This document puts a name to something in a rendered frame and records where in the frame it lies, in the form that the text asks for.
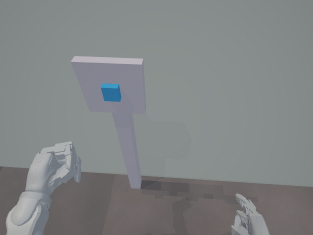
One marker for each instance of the robot right hand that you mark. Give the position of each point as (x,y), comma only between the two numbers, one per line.
(254,223)

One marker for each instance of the button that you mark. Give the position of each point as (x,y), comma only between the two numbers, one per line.
(111,92)

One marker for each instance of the left robot forearm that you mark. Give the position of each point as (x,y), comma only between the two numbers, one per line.
(30,215)

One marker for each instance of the robot left hand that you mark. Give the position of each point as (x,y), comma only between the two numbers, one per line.
(41,176)

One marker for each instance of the panel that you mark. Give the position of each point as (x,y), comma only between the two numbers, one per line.
(91,73)

